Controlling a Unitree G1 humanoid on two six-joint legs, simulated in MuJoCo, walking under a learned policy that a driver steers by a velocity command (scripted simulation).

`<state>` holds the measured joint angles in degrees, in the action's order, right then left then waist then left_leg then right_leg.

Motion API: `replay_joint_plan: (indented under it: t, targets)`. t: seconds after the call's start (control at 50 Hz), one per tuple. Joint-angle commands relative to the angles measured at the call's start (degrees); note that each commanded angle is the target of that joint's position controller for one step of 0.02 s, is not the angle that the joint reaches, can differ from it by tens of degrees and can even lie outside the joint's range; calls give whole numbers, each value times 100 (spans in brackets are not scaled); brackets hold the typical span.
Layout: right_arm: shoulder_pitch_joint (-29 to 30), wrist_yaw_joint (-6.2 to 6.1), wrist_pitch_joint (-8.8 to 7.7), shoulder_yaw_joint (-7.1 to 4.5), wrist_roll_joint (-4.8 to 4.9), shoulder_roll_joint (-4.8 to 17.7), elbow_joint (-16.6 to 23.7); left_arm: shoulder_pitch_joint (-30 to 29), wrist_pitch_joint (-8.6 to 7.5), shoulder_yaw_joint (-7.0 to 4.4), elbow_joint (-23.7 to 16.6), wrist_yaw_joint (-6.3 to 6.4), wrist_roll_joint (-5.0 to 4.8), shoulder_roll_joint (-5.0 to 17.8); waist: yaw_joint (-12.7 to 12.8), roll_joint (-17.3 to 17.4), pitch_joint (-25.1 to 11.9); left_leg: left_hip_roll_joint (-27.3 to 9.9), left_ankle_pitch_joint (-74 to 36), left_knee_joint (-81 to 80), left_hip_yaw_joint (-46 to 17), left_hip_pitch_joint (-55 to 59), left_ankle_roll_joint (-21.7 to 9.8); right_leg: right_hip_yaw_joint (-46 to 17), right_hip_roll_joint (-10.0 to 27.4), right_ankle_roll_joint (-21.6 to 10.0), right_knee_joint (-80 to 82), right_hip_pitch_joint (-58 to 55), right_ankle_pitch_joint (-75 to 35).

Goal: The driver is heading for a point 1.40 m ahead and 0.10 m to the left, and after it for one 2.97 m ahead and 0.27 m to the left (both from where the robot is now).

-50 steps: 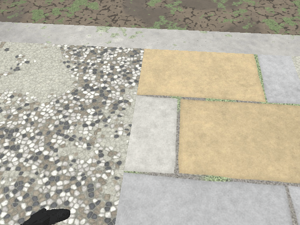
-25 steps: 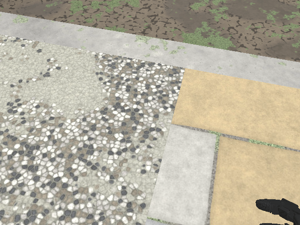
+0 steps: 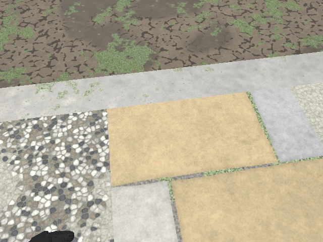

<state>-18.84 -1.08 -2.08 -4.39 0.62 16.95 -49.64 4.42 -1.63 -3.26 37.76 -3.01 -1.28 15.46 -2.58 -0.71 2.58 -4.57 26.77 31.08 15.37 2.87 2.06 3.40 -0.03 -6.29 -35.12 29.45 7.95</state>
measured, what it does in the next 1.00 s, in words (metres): walks ahead: left foot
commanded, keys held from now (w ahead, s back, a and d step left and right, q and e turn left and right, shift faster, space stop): w+e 0.08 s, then w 0.12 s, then w+q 0.66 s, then w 0.14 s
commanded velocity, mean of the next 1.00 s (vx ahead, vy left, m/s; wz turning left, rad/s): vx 0.50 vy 0.00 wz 0.15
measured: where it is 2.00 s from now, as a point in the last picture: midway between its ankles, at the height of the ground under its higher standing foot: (136, 124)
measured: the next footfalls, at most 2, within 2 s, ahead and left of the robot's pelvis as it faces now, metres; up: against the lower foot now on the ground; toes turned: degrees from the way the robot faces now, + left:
left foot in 0.52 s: +0.49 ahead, +0.11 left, +0.00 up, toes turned +0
right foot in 1.02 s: +0.78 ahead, -0.06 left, +0.00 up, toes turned +17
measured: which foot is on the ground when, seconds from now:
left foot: down 0.00-0.00, up 0.02-0.50, down 0.52-1.00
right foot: down 0.00-0.52, up 0.54-1.00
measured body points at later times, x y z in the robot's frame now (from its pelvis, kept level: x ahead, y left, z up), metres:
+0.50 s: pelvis +0.29 +0.01 +0.01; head +0.32 +0.01 +0.46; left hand +0.35 +0.30 -0.11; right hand +0.47 -0.24 -0.08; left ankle +0.45 +0.11 -0.71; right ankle +0.12 -0.08 -0.71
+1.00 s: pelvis +0.59 +0.02 +0.02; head +0.61 +0.03 +0.46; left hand +0.77 +0.30 -0.05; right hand +0.68 -0.26 -0.10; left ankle +0.45 +0.10 -0.71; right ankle +0.75 -0.07 -0.71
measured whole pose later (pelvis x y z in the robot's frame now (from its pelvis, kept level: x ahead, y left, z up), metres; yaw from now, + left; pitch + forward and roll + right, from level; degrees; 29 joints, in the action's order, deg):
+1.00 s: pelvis +0.59 +0.02 +0.02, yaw +13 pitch +2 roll +1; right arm -22.0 -0.8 -1.8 -3.7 1.1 17.0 -43.9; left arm 2.7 -6.7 -2.0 38.1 -1.3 0.2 15.9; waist -4.8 -1.5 0.0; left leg 6.5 23.4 25.1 -12.4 -3.0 -3.7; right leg -3.4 -0.4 0.6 -26.0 27.4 -0.5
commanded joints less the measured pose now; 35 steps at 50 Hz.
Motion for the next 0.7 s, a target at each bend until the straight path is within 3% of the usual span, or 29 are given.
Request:
replay_joint_plan:
  t: [0.02, 0.04, 0.06, 0.08, 0.1, 0.12, 0.16, 0.2, 0.28, 0.34, 0.42, 0.46, 0.48, 0.5, 0.52, 0.54, 0.56, 0.58, 0.6, 0.62, 0.64, 0.66, 0.7]
  targets:
    - [-211, 45, -289, 106, -143, 164, 852, 1831, -18, -597, -51, 145, -37, 1925, 531, -1556, -2238, 797, 744, 4876, -1268, -4191, -11, -4909, 1911, -1947, 1402, -5249, 885]
    - [479, 138, -491, -15, 72, 750, 907, 1895, -84, -452, -95, 102, -6, 1385, 974, -624, -2170, 458, 482, 5039, -2140, -4812, -154, -4801, 1888, -1657, 1864, -5158, 1199]
    - [866, 173, -589, -20, 209, 793, 1060, 1720, -149, -384, -66, 106, 28, 1160, 904, -450, -1377, 237, -10, 4736, -2052, -5010, -295, -3958, 1686, -1411, 1878, -4467, 906]
    - [882, 131, -618, -3, 113, 697, 1010, 1357, -184, -335, -94, 106, 27, 1027, 594, 92, -864, -21, -437, 4179, -2038, -4733, -304, -3296, 1418, -1202, 1889, -3557, 263]
    - [794, 99, -579, -45, -22, 753, 912, 1013, -193, -262, -158, 136, 56, 780, 386, 61, -677, -214, -697, 3699, -2014, -4339, -256, -2747, 1234, -1076, 1939, -2932, -363]
    - [644, 116, -501, -61, -51, 748, 853, 843, -196, -215, -245, 164, 131, 685, 230, -102, -596, -310, -882, 3543, -2011, -3971, -212, -2486, 1112, -1040, 2062, -2489, -784]
    - [491, 122, -374, -44, -102, 599, 787, 842, -238, -210, -203, 199, 124, 704, 138, -117, -563, -317, -1102, 3182, -1872, -3723, -47, -2104, 1014, -1073, 2235, -2058, -1469]
    - [751, 106, -301, 5, -127, 456, 865, 1015, -271, -233, -77, 255, 116, 833, 199, -129, -399, -302, -1598, 2618, -1784, -3848, 104, -1725, 917, -1035, 2374, -1859, -1805]
    - [1374, 173, -317, 94, -40, 306, 939, 1204, -277, -204, 115, 313, 117, 858, 511, -281, -209, -211, -3170, 1074, -1647, -3797, 71, -1033, 689, -651, 2492, -1961, -1443]
    - [1793, 255, -346, 131, 49, 291, 1043, 1437, -307, -210, 321, 298, 125, 942, 732, -282, -11, -101, -3688, 459, -1600, -3769, -77, -965, 918, -583, 2626, -2260, -901]
    - [2065, 406, -367, 131, 75, 356, 1232, 1590, -237, -246, 581, 313, 115, 981, 780, -210, 182, 35, -2990, 84, -1676, -4341, -396, -833, 1333, -487, 2334, -3329, -1439]
    - [1888, 473, -370, 107, 58, 414, 1257, 1478, -179, -277, 605, 359, 102, 1053, 618, -288, 50, 202, -2462, 6, -1565, -4108, -582, -654, 1402, -340, 1944, -3624, -2536]
    - [1613, 475, -353, 58, 38, 512, 1210, 1385, -152, -293, 581, 387, 112, 1114, 461, -387, -185, 388, -2210, 39, -1392, -3656, -681, -542, 1359, -253, 1572, -3674, -3572]
    - [1096, 454, -330, -36, 14, 669, 1093, 1283, -107, -299, 552, 418, 118, 1156, 172, -421, -551, 629, -2101, 19, -1188, -2922, -807, -374, 1237, -146, 860, -3643, -4569]
    - [310, 410, -309, -174, 1, 913, 905, 1202, -67, -263, 496, 462, 125, 1106, -245, -267, -1011, 762, -2375, -135, -1208, -1731, -985, -109, 978, 52, -290, -3197, -4744]
    - [-478, 348, -271, -311, 0, 1418, 833, 1493, -113, -154, 343, 502, 266, 869, -379, 561, -1712, -319, -2700, 10, -2803, 120, -1504, 90, 622, 330, -2191, -1667, -2798]
    - [-614, 381, -296, -306, 65, 1511, 784, 2062, -267, 41, 288, 375, 303, 266, 12, 1727, -2264, -1357, -1356, -787, -5759, 1798, -2453, -414, -547, 659, -3821, 577, 2246]
    - [-703, 359, -280, -186, 105, 999, 798, 1525, -433, -30, 284, 278, 107, 757, -361, 1092, -2148, -1280, -427, -1272, -5961, 1885, -2235, -1115, -268, 554, -4245, 1226, 2318]
    - [-336, 318, -265, -151, 60, 888, 890, 933, -544, -65, 59, 224, -57, 919, -375, 756, -1327, -1149, -555, -1410, -5253, 1180, -2023, -1049, -9, 478, -4106, 1559, 1795]
    - [-24, 299, -249, -133, 19, 858, 985, 633, -609, -47, -12, 240, 12, 879, -240, 172, -870, -959, -1078, -1495, -4752, 382, -1920, -962, 202, 457, -3719, 1439, 1427]
    - [230, 281, -240, -102, -14, 774, 1061, 567, -621, -82, -39, 269, 140, 885, -34, 12, -588, -800, -1721, -1588, -4382, -284, -1886, -938, 351, 510, -3254, 1162, 1188]
    - [365, 260, -238, -65, -66, 695, 1139, 662, -583, -106, -55, 279, 195, 873, 152, 163, -548, -638, -2217, -1697, -4154, -678, -1881, -959, 437, 563, -3023, 815, 1061]
    - [455, 217, -223, -67, -27, 685, 1194, 865, -484, -101, -43, 302, 225, 765, 315, 345, -480, -496, -2740, -1828, -3801, -1111, -1919, -864, 495, 736, -2546, 623, 1021]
